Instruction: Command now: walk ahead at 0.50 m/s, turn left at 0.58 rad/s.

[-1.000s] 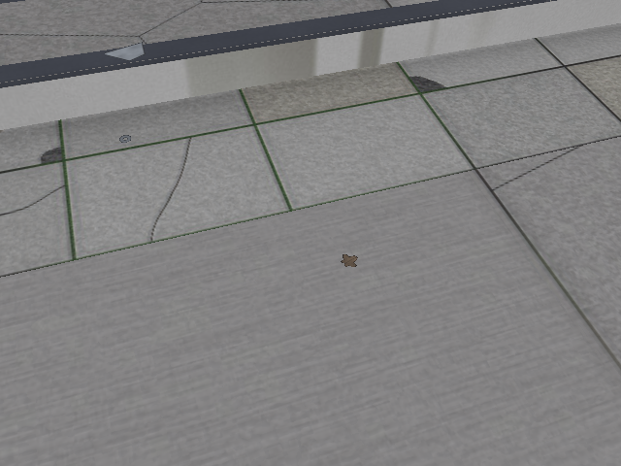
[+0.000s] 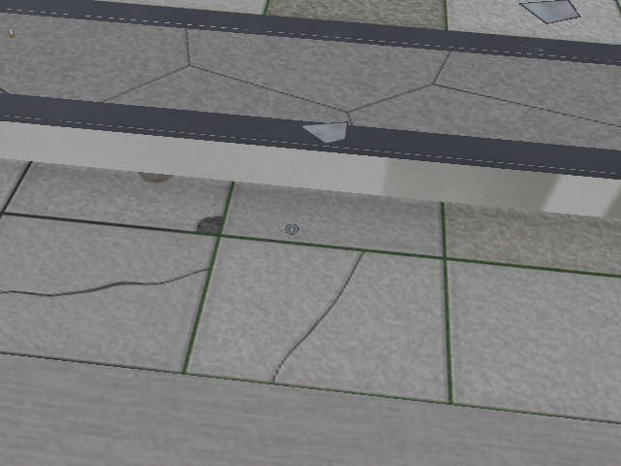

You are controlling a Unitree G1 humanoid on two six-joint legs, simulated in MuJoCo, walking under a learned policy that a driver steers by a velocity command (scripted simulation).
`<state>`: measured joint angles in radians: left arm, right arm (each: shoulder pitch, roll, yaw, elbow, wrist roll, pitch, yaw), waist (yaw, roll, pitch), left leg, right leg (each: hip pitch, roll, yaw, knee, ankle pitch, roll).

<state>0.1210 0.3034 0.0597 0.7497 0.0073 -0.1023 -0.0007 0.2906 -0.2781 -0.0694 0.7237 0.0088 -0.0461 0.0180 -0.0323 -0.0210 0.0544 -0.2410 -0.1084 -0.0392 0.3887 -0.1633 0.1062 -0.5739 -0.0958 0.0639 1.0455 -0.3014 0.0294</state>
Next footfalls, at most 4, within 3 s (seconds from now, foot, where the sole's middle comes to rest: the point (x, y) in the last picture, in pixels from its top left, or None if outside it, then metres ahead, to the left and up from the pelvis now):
0.26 right None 0.34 -0.14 -0.78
0.78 left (231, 416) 0.56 0.17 -0.78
1.28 right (318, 308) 0.83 -0.03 -0.78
1.74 left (267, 225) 1.09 0.09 -0.78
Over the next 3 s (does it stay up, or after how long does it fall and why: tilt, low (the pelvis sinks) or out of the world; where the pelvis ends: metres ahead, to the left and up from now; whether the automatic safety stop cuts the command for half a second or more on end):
stays up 1.54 -0.30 0.15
